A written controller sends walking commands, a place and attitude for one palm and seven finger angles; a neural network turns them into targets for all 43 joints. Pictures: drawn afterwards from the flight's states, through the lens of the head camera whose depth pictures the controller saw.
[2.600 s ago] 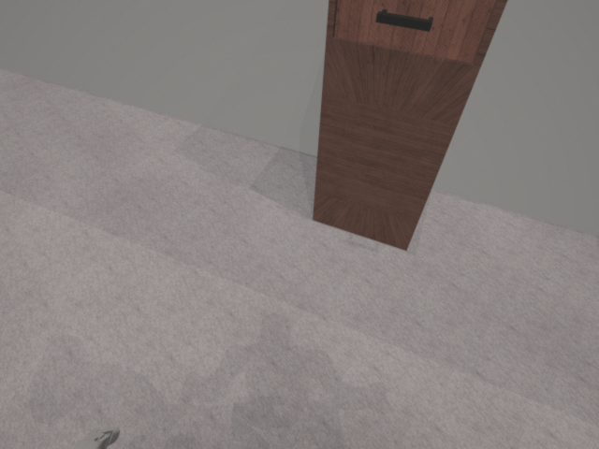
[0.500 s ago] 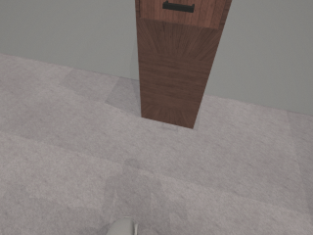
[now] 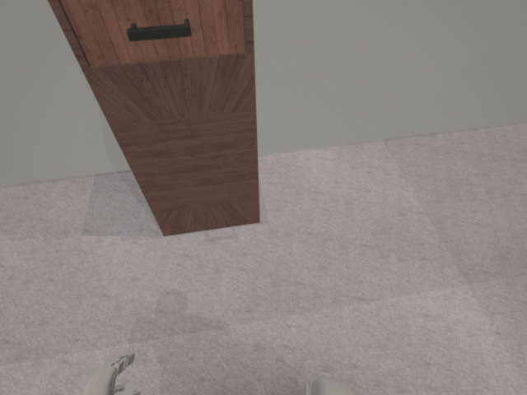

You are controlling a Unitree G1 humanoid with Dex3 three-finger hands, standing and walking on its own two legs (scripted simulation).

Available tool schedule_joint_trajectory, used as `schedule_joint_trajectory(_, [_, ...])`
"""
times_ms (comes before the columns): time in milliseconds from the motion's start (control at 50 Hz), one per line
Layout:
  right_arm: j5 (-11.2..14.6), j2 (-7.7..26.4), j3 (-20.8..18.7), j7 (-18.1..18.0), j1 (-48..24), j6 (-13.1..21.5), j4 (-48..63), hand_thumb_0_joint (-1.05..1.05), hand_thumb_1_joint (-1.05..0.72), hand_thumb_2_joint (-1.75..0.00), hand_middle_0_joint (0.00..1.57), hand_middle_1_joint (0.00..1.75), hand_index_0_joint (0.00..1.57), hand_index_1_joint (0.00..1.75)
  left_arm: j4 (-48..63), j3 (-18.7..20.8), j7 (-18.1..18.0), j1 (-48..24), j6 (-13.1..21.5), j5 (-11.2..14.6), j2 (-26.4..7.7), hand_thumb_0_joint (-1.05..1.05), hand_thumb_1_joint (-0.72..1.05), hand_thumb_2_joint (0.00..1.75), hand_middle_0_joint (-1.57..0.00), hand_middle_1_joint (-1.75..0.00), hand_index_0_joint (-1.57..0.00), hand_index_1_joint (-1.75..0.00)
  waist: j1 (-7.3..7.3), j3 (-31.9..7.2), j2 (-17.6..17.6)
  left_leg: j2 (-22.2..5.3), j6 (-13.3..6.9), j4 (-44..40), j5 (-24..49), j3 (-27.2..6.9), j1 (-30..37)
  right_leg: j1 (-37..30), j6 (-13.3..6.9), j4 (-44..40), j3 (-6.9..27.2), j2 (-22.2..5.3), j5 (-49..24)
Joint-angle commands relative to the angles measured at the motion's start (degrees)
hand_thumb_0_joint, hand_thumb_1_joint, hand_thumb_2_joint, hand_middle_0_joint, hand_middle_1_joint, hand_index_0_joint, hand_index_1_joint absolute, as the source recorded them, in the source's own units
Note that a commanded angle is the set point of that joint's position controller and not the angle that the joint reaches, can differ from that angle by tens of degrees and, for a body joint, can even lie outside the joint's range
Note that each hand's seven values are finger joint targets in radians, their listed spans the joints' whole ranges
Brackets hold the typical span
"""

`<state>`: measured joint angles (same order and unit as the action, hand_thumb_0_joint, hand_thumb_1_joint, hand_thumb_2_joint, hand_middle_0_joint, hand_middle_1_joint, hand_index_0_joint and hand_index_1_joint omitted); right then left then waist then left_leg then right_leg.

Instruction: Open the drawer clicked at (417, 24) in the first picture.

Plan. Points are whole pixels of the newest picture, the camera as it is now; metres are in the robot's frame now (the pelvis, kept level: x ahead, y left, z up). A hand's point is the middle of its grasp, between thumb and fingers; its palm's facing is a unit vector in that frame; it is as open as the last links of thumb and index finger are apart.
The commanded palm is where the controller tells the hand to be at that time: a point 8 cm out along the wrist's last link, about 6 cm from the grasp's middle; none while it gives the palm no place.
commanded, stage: turn to face it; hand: left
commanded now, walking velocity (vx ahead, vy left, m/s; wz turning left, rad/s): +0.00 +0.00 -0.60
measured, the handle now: (160, 28) +0.83 +0.26 +0.14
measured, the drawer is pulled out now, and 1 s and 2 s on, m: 0.00 0.00 0.00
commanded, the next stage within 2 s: take the last steps up to it in 0.70 s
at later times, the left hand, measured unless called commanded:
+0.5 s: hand out of the picture +0.14 +0.19 -0.17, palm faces +0.05 -0.99 -0.15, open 7.3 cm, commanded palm none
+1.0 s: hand out of the picture +0.01 +0.18 -0.19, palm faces +0.22 -0.96 -0.16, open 7.4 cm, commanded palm none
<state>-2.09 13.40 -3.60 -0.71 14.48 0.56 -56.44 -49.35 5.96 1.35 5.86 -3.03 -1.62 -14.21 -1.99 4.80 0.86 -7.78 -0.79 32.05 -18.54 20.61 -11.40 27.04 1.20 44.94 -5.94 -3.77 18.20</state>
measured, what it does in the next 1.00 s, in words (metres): steps on the spot: right foot, then left foot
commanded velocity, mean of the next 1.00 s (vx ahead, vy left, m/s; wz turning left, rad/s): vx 0.07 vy -0.02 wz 0.20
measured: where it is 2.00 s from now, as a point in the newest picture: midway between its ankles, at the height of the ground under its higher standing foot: (273, 355)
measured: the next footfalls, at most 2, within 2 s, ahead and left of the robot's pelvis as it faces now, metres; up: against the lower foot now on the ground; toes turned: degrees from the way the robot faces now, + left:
right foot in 0.06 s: +0.11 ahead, -0.12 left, +0.00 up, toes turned -8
left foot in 0.36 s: +0.10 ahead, +0.12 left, +0.00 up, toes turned +4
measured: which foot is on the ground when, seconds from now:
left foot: down 0.00-0.06, up 0.08-0.34, down 0.36-0.70, up 0.72-0.94, down 0.96-1.00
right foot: up 0.00-0.04, down 0.06-0.40, up 0.42-0.66, down 0.68-0.98, up 1.00-1.00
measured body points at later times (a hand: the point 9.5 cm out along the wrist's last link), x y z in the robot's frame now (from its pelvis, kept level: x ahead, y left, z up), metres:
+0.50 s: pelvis +0.06 +0.01 +0.00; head +0.08 +0.04 +0.45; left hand +0.14 +0.24 -0.16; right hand +0.05 -0.20 -0.14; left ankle +0.06 +0.12 -0.73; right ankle +0.04 -0.11 -0.71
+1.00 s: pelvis +0.05 +0.01 +0.00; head +0.05 +0.03 +0.45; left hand +0.00 +0.23 -0.17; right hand +0.17 -0.22 -0.14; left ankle +0.02 +0.12 -0.73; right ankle +0.05 -0.11 -0.73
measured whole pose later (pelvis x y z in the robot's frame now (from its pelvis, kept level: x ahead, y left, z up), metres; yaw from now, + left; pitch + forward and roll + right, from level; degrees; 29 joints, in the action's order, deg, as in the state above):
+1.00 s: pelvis +0.05 +0.01 +0.00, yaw +9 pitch -1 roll -1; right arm -1.9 11.4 -2.3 0.0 10.1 -0.4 -58.6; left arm -62.2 1.8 -0.7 17.9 -0.9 -1.1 -9.9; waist 1.4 1.0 -1.7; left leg -2.9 -0.6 33.5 -18.5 5.7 -13.5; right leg 12.8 0.7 34.6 -9.0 -4.3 21.9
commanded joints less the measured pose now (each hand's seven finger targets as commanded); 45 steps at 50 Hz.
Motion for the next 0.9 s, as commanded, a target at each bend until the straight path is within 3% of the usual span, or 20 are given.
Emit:
schedule_joint_trajectory(0, [0.34, 8.91, -1.78, 0.27, 0.6, 0.56, 4.67, 0.0, -0.9, -0.9, 0.2, 0.3, 0.2, 0.3, 2.96, -0.25, 0.06, 6.16, 2.03, -0.25, -3.24, 0.0, 0.9, 0.9, -0.2, -0.3, -0.2, -0.3, 3.99, -6.72, 1.64, -13.0, -1.24, 3.62, 21.33, -6.26, -3.87, -17.08, -2.01, -12.99, -0.93, 1.73, -6.11])
schedule_joint_trajectory(20, [0.92, 6.56, -1.08, 0.8, 1.86, 0.2, 6.01, 0.0, -0.9, -0.9, 0.2, 0.3, 0.2, 0.3, 2.08, 0.74, -0.65, 10.81, 2.92, -0.63, -9.32, 0.0, 0.9, 0.9, -0.2, -0.3, -0.2, -0.3, 6.23, -11.1, -12.07, -7.59, 2.72, 19.37, 9.59, -2.14, -15.14, -29.43, -6.31, -19.12, 13.03, -8.53, -15.37])
schedule_joint_trajectory(40, [1.01, 4.01, -0.13, 0.62, -0.24, -0.11, 8.84, 0.0, -0.9, -0.9, 0.2, 0.3, 0.2, 0.3, 1.26, 1.82, -1.42, 15.05, 3.16, 0.34, -15.26, 0.0, 0.9, 0.9, -0.2, -0.3, -0.2, -0.3, 7.61, -13.01, -20.19, 0.85, 5.59, 34.55, -18.26, -7.52, -26.32, -32.21, -13.61, -22.45, 31.6, -21.31, -39.55])
schedule_joint_trajectory(60, [1.36, 5.56, -0.21, -0.3, -1.32, -0.76, 8.74, 0.0, -0.9, -0.9, 0.2, 0.3, 0.2, 0.3, 1.32, 1.72, -2.25, 14.66, 2.86, 0.93, -15.06, 0.0, 0.9, 0.9, -0.2, -0.3, -0.2, -0.3, 7.53, -14.67, -14.29, 0.05, 4.79, 37.93, -18.37, -16.76, -25.07, -28.9, -15.53, -23.02, 29.11, -20.77, -35.73])
schedule_joint_trajectory(80, [1.3, 5.0, -0.21, -0.41, -1.57, -1.13, 7.95, 0.0, -0.9, -0.9, 0.2, 0.3, 0.2, 0.3, 2.23, 1.41, -2.76, 9.99, 2.53, 0.67, -12.64, 0.0, 0.9, 0.9, -0.2, -0.3, -0.2, -0.3, 5.56, -12.97, -12.06, -0.43, 4.53, 39.71, -14.36, -18.24, -25.52, -26.54, -14.73, -23.59, 26.3, -18.23, -27.6])
schedule_joint_trajectory(120, [0.7, 4.37, 0.11, -0.21, 0.91, -2.0, 5.07, 0.0, -0.9, -0.9, 0.2, 0.3, 0.2, 0.3, 3.39, -0.42, -2.94, 2.57, 2.42, 0.41, -8.47, 0.0, 0.9, 0.9, -0.2, -0.3, -0.2, -0.3, 1.74, -9.69, -6.89, -0.55, 4.66, 37.43, -6.28, -18.36, -20.01, -16.83, -11.44, -24.89, 16.52, -12.68, -20.52])
schedule_joint_trajectory(180, [0.73, 2.97, 0.8, -0.14, 6.54, -2.29, 1.97, 0.0, -0.9, -0.9, 0.2, 0.3, 0.2, 0.3, 2.38, -1.44, -3.04, 0.16, 2.94, -0.07, -6.68, 0.0, 0.9, 0.9, -0.2, -0.3, -0.2, -0.3, -0.55, -9.25, -8.24, 0.94, 4.27, 29.13, -4.04, -17.38, -13.79, -12.77, -10.19, -25.71, 10.56, -10.28, -18.78])
schedule_joint_trajectory(260, [1.17, 0.18, 1.98, -0.16, 6.66, -1.34, 0.37, 0.0, -0.9, -0.9, 0.2, 0.3, 0.2, 0.3, -0.88, -2.38, -2.85, 2.4, 3.0, 0.22, -5.56, 0.0, 0.9, 0.9, -0.2, -0.3, -0.2, -0.3, 0.84, -7.39, -7.34, 2.79, 3.35, 9.87, -2.7, -15.93, -6.79, -12.37, -9.89, -25.85, 8.9, -9.04, -11.71])
schedule_joint_trajectory(300, [1.23, -0.53, 2.24, -0.18, 9.01, -0.73, -1.48, 0.0, -0.9, -0.9, 0.2, 0.3, 0.2, 0.3, -2.72, -2.71, -2.91, 2.88, 2.95, 0.99, -4.15, 0.0, 0.9, 0.9, -0.2, -0.3, -0.2, -0.3, 0.14, -6.61, -6.3, 3.14, 3.28, -3.04, 6.31, -15.7, 0.17, -10.82, -6.84, -22.28, 6.74, -7.65, -8.49])
schedule_joint_trajectory(320, [1.3, 1.05, 2.14, -0.18, 8.92, -0.25, -2.0, 0.0, -0.9, -0.9, 0.2, 0.3, 0.2, 0.3, -3.24, -3.05, -2.72, 4.3, 2.62, 1.41, -2.42, 0.0, 0.9, 0.9, -0.2, -0.3, -0.2, -0.3, 0.89, -6.01, 0.14, 1.31, 2.38, -7.16, 10.7, -19.35, 2.26, -8.87, -4.28, -19.02, 5.4, -5.45, -5.7])
schedule_joint_trajectory(360, [0.72, 5.18, 1.61, -0.65, 5.75, 0.13, -0.9, 0.0, -0.9, -0.9, 0.2, 0.3, 0.2, 0.3, -3.67, -3.25, -2.55, 6.08, 2.28, 1.59, 0.49, 0.0, 0.9, 0.9, -0.2, -0.3, -0.2, -0.3, 2.78, -2.16, 11.61, -8.0, -2.83, -14.69, 16.8, -31.48, -6.5, -11.06, 0.04, -13.88, 0.92, 0.08, -0.84])
schedule_joint_trajectory(380, [0.71, 5.49, 1.4, -0.88, 4.61, 0.27, -1.44, 0.0, -0.9, -0.9, 0.2, 0.3, 0.2, 0.3, -4.26, -3.19, -2.74, 5.47, 2.16, 1.4, 0.29, 0.0, 0.9, 0.9, -0.2, -0.3, -0.2, -0.3, 2.71, -1.75, 17.24, -8.52, -4.47, -16.48, 20.65, -33.95, -7.65, -11.82, 0.58, -10.89, 0.25, 0.73, 1.15])
schedule_joint_trajectory(460, [0.72, 3.86, 0.87, -1.69, 5.46, 0.49, -2.76, 0.0, -0.9, -0.9, 0.2, 0.3, 0.2, 0.3, -5.37, -2.73, -2.71, 4.74, 2.4, 1.27, 0.83, 0.0, 0.9, 0.9, -0.2, -0.3, -0.2, -0.3, 1.34, -5.18, 11.51, -7.78, -7.86, -13.27, 37.07, -32.58, 4.62, -4.44, 0.39, -1.5, 3.23, 0.45, 9.08])
schedule_joint_trajectory(560, [0.82, 5.57, -0.53, -1.44, 5.88, -0.24, -3.37, 0.0, -0.9, -0.9, 0.2, 0.3, 0.2, 0.3, -6.45, -2.71, -2.84, 5.6, 2.97, 1.49, 1.34, 0.0, 0.9, 0.9, -0.2, -0.3, -0.2, -0.3, 0.51, -8.96, 7.36, -5.96, -7.81, -9.06, 45.55, -31.06, 9.7, -7.64, 0.73, -9.87, 2.36, 1.83, 5.77])
schedule_joint_trajectory(620, [1.53, 4.67, -0.64, -0.92, 2.81, -0.47, -2.41, 0.0, -0.9, -0.9, 0.2, 0.3, 0.2, 0.3, -8.56, -2.45, -3.23, 10.93, 3.56, 1.29, -0.4, 0.0, 0.9, 0.9, -0.2, -0.3, -0.2, -0.3, 2.75, -10.01, 3.9, -2.28, -3.48, -5.64, 31.75, -28.4, 1.03, -20.38, 0.26, -23.23, 3.57, -0.48, -10.36])
schedule_joint_trajectory(660, [1.95, 0.61, 0.19, -0.07, 1.07, -0.64, -0.61, 0.0, -0.9, -0.9, 0.2, 0.3, 0.2, 0.3, -8.95, -1.79, -3.73, 11.85, 3.84, 0.67, -5.84, 0.0, 0.9, 0.9, -0.2, -0.3, -0.2, -0.3, 2.67, -7.95, -10.46, 6.0, 1.45, 0.79, 7.05, -19.83, -10.88, -25.48, -5.07, -24.19, 13.48, -14.19, -22.89])
schedule_joint_trajectory(680, [1.45, 0.89, 0.04, -0.15, -1.34, -1.62, 0.59, 0.0, -0.9, -0.9, 0.2, 0.3, 0.2, 0.3, -8.56, -1.35, -3.7, 12.58, 3.9, 0.53, -6.58, 0.0, 0.9, 0.9, -0.2, -0.3, -0.2, -0.3, 4.01, -6.61, -16.69, 7.03, 2.09, 8.53, -7.77, -18.73, -12.6, -22.6, -9.12, -25.98, 16.2, -17.98, -26.7])
schedule_joint_trajectory(720, [1.39, 1.16, -0.36, -0.09, -3.96, -2.61, 0.42, 0.0, -0.9, -0.9, 0.2, 0.3, 0.2, 0.3, -8.15, -1.92, -3.8, 11.14, 3.56, 0.15, -5.11, 0.0, 0.9, 0.9, -0.2, -0.3, -0.2, -0.3, 3.57, -1.98, -12.75, 5.65, 2.07, 21.19, -11.17, -20.22, -14.35, -17.01, -11.83, -26.57, 14.49, -17.6, -29.29])
schedule_joint_trajectory(780, [1.63, 0.16, -0.13, 0.47, -3.43, -2.8, 0.11, 0.0, -0.9, -0.9, 0.2, 0.3, 0.2, 0.3, -7.4, -2.06, -3.93, 9.67, 3.52, -0.34, -5.05, 0.0, 0.9, 0.9, -0.2, -0.3, -0.2, -0.3, 2.44, -1.47, -10.36, 5.22, 2.57, 21.3, -10.08, -18.66, -13.01, -15.97, -10.38, -24.88, 8.84, -14.98, -31.24])
schedule_joint_trajectory(880, [0.8, -0.63, 0.82, 1.04, -1.8, -1.21, -0.31, 0.0, -0.9, -0.9, 0.2, 0.3, 0.2, 0.3, -10.02, -2.31, -2.74, 12.96, 3.99, -0.13, -5.43, 0.0, 0.9, 0.9, -0.2, -0.3, -0.2, -0.3, 2.67, -2.96, -11.28, 5.99, 1.98, 2.73, -3.18, -13.68, -3.21, -14.07, -7.27, -27.53, 7.84, -10.94, 0.54])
